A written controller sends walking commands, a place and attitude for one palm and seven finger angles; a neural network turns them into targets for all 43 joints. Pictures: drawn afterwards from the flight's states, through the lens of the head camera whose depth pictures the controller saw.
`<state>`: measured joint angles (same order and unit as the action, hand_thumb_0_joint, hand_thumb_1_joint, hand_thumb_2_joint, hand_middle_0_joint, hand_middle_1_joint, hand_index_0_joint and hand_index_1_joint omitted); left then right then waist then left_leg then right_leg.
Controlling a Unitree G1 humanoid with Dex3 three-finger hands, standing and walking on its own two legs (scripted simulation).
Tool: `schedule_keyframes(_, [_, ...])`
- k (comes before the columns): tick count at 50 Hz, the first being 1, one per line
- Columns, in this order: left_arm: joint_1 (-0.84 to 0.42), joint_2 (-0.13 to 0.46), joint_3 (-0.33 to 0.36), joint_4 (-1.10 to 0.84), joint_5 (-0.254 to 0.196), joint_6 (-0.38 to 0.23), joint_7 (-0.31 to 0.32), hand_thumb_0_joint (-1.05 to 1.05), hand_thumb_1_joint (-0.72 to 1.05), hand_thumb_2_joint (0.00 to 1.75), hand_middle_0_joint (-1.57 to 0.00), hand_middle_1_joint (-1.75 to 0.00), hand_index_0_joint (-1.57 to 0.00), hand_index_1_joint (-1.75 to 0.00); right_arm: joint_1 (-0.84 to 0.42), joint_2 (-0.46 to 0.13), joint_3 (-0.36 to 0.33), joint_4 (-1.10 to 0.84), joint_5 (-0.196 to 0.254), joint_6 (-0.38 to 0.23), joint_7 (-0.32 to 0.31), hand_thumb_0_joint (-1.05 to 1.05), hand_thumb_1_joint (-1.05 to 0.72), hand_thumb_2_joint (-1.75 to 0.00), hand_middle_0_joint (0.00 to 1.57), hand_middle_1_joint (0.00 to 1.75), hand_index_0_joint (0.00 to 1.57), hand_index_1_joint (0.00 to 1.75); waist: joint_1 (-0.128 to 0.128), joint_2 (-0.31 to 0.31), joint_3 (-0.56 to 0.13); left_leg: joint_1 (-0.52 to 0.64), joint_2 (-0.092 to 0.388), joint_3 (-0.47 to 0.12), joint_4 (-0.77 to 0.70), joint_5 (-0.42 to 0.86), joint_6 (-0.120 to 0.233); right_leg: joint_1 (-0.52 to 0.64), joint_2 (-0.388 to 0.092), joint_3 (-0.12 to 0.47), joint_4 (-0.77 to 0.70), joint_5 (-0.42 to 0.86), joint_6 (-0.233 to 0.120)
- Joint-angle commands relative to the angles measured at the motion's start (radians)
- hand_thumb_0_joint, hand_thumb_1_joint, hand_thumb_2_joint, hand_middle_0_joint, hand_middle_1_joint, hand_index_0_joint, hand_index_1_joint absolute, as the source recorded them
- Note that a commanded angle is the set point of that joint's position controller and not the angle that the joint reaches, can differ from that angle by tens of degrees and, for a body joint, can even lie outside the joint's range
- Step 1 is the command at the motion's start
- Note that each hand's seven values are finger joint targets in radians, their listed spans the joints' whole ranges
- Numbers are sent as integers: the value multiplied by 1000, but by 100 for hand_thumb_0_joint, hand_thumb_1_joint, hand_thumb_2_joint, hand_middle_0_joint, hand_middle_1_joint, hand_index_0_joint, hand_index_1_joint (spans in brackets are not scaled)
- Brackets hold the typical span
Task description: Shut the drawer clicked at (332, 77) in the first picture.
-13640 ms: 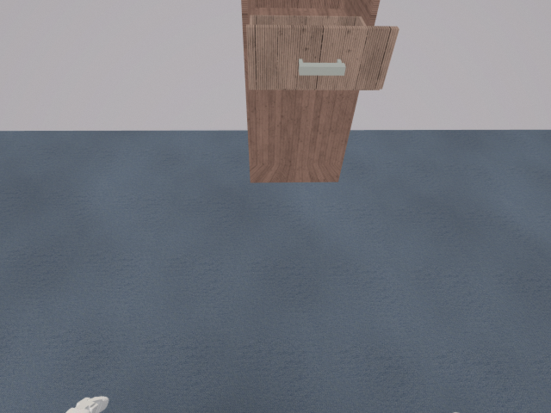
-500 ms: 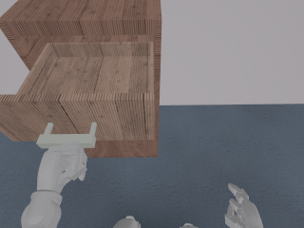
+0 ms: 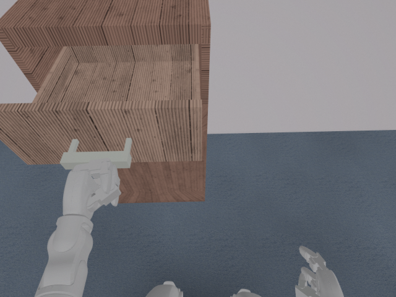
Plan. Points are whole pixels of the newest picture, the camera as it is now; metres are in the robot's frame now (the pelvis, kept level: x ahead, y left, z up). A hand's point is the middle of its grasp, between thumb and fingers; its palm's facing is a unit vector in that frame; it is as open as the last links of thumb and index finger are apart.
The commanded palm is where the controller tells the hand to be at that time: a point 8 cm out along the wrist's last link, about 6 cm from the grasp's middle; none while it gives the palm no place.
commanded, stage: push the drawer shut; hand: left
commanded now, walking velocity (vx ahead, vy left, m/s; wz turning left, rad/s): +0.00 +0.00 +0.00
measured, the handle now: (99, 151) +0.38 +0.23 +0.07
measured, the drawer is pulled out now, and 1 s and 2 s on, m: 0.20 0.08 0.00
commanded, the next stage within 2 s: pull the fist back off the drawer in 1.86 s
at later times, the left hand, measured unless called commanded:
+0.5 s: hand (121, 158) +0.37 +0.18 +0.06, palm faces +0.08 -1.00 -0.04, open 2.9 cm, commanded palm +0.36 +0.24 +0.07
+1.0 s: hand (124, 135) +0.43 +0.19 +0.06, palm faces +0.08 -1.00 -0.03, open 2.9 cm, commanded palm +0.42 +0.24 +0.07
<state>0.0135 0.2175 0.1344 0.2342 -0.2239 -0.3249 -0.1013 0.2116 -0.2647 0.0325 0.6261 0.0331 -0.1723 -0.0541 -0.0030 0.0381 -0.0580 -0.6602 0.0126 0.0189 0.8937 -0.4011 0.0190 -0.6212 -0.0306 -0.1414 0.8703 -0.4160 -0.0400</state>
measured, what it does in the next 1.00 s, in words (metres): stands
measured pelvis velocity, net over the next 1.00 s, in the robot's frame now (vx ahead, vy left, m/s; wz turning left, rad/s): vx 0.00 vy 0.00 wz -0.03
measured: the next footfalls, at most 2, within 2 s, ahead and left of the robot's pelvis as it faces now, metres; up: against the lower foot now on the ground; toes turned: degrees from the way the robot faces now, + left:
none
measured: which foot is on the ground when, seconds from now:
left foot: down 0.00-1.00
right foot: down 0.00-1.00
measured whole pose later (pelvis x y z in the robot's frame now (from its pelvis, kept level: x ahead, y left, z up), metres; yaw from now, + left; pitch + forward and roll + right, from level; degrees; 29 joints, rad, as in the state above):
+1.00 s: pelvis +0.00 +0.00 +0.00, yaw -1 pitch +13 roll -1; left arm -0.55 0.33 0.28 0.88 -0.17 -0.41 -0.13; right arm 0.28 -0.27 0.03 0.67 0.03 -0.04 -0.04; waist -0.07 0.02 -0.06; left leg -0.73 0.03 0.04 0.89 -0.39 0.03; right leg -0.70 -0.02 -0.12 0.86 -0.39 -0.04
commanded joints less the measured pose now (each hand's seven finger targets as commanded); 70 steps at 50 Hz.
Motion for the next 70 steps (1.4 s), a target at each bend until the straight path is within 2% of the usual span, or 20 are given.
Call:
schedule_keyframes(1, [-391, 129, 49, -178, -6, -59, 20, 0, 90, 90, -140, -160, -140, -160, -25, -127, -48, -131, 6, -42, -6, 0, -90, -90, 20, 30, 20, 30, -60, -31, -254, 153, -8, -56, -145, 83, 4, 83, 21, 113, -159, 99, 30])
schedule_keyframes(8, [-473, 191, 107, -91, -3, -66, 18, 0, 90, 90, -140, -160, -140, -160, -10, -130, -47, -118, 2, -19, -8, 0, -90, -90, 20, 30, 20, 30, -50, -29, -288, 143, -7, -49, -148, 123, 4, 129, 19, 121, -155, 144, 28])
schedule_keyframes(14, [-583, 185, 100, -1, -1, -76, 11, 0, 90, 90, -140, -160, -140, -160, 7, -131, -47, -110, 7, 0, -4, 0, -90, -90, 20, 30, 20, 30, -67, -29, -266, 148, -7, -49, -154, 96, 4, 99, 24, 121, -164, 120, 29])
schedule_keyframes(16, [-608, 190, 102, 11, 1, -82, 8, 0, 90, 90, -140, -160, -140, -160, 13, -131, -49, -108, 6, 6, -3, 0, -90, -90, 20, 30, 20, 30, -62, 7, -289, 161, -8, -48, -155, 108, 1, 103, 24, 122, -158, 136, 25])
schedule_keyframes(21, [-679, 201, 105, 58, 9, -91, 14, 0, 90, 90, -140, -160, -140, -160, 37, -136, -53, -96, 4, 21, -1, 0, -90, -90, 20, 30, 20, 30, -72, -16, -310, 164, -6, -48, -150, 137, 2, 109, 24, 122, -152, 175, 27])
schedule_keyframes(28, [-781, 283, 166, 162, 15, -105, 5, 0, 90, 90, -140, -160, -140, -160, 56, -140, -53, -81, 4, 48, -4, 0, -90, -90, 20, 30, 20, 30, -78, -19, -307, 129, -7, -40, -147, 120, 8, 127, 24, 139, -163, 163, 28])
schedule_keyframes(29, [-784, 260, 153, 170, 14, -107, 1, 0, 90, 90, -140, -160, -140, -160, 59, -138, -52, -83, 4, 50, -3, 0, -90, -90, 20, 30, 20, 30, -74, 5, -322, 139, -8, -41, -149, 126, 6, 123, 23, 136, -159, 169, 26])
schedule_keyframes(32, [-831, 256, 149, 197, 11, -115, 0, 0, 90, 90, -140, -160, -140, -160, 71, -139, -54, -77, 3, 55, -1, 0, -90, -90, 20, 30, 20, 30, -84, -6, -331, 144, -8, -41, -144, 136, 6, 117, 24, 134, -158, 185, 27])
schedule_keyframes(33, [-845, 277, 163, 204, 17, -121, 2, 0, 90, 90, -140, -160, -140, -160, 78, -143, -56, -72, 1, 56, -1, 0, -90, -90, 20, 30, 20, 30, -82, 7, -343, 156, -5, -48, -144, 153, 5, 110, 26, 126, -148, 194, 23])
schedule_keyframes(36, [-906, 236, 121, 235, 23, -130, 4, 0, 90, 90, -140, -160, -140, -160, 87, -142, -58, -65, 1, 62, 3, 0, -90, -90, 20, 30, 20, 30, -102, 3, -341, 169, -4, -48, -139, 137, 5, 75, 28, 124, -151, 180, 26])
schedule_keyframes(38, [-923, 301, 174, 286, 29, -133, 12, 0, 90, 90, -140, -160, -140, -160, 100, -152, -58, -57, -2, 71, 1, 0, -90, -90, 20, 30, 20, 30, -99, -28, -334, 137, -3, -50, -139, 124, 9, 84, 30, 127, -151, 166, 26])
schedule_keyframes(42, [-990, 300, 170, 342, 35, -143, 4, 0, 90, 90, -140, -160, -140, -160, 107, -148, -56, -52, -1, 82, 1, 0, -90, -90, 20, 30, 20, 30, -104, -1, -349, 134, -7, -45, -135, 110, 9, 78, 29, 135, -153, 156, 26])
schedule_keyframes(45, [-1030, 349, 208, 377, 36, -151, -3, 0, 90, 90, -140, -160, -140, -160, 121, -149, -53, -50, -4, 92, 1, 0, -90, -90, 20, 30, 20, 30, -102, -3, -368, 118, -7, -42, -129, 129, 10, 100, 30, 141, -146, 181, 27])
schedule_keyframes(51, [-1127, 348, 198, 481, 38, -163, -19, 0, 90, 90, -140, -160, -140, -160, 144, -152, -52, -40, -6, 103, 5, 0, -90, -90, 20, 30, 20, 30, -128, 15, -354, 111, -4, -48, -117, 107, 12, 38, 38, 136, -141, 150, 26])
schedule_keyframes(54, [-1170, 392, 226, 521, 45, -166, -20, 0, 90, 90, -140, -160, -140, -160, 164, -159, -52, -36, -9, 110, 6, 0, -90, -90, 20, 30, 20, 30, -136, 1, -374, 86, -4, -47, -108, 101, 16, 43, 39, 142, -136, 145, 30])
schedule_keyframes(60, [-1243, 403, 228, 558, 66, -176, -16, 0, 90, 90, -140, -160, -140, -160, 199, -164, -58, -27, -17, 125, 17, 0, -90, -90, 20, 30, 20, 30, -146, 57, -422, 130, 2, -63, -92, 155, 11, -11, 46, 126, -112, 166, 25])
schedule_keyframes(64, [-1252, 452, 269, 595, 77, -179, -9, 0, 90, 90, -140, -160, -140, -160, 223, -172, -60, -25, -24, 139, 23, 0, -90, -90, 20, 30, 20, 30, -150, 20, -439, 102, 3, -55, -78, 169, 16, 11, 51, 134, -112, 186, 29])
schedule_keyframes(67, [-1295, 437, 247, 625, 88, -175, -11, 0, 90, 90, -140, -160, -140, -160, 233, -171, -60, -22, -24, 148, 25, 0, -90, -90, 20, 30, 20, 30, -164, 49, -411, 104, 5, -59, -77, 154, 16, -31, 53, 130, -113, 162, 27])
schedule_keyframes(68, [-1309, 461, 263, 628, 88, -176, -10, 0, 90, 90, -140, -160, -140, -160, 242, -177, -59, -19, -27, 151, 25, 0, -90, -90, 20, 30, 20, 30, -168, 29, -418, 97, 5, -62, -75, 165, 18, -21, 55, 129, -111, 173, 27])
schedule_keyframes(70, [-1298, 500, 292, 639, 98, -177, -7, 0, 90, 90, -140, -160, -140, -160, 248, -178, -61, -24, -28, 158, 26, 0, -90, -90, 20, 30, 20, 30, -156, 53, -447, 93, 3, -56, -69, 183, 16, -5, 54, 134, -105, 191, 27])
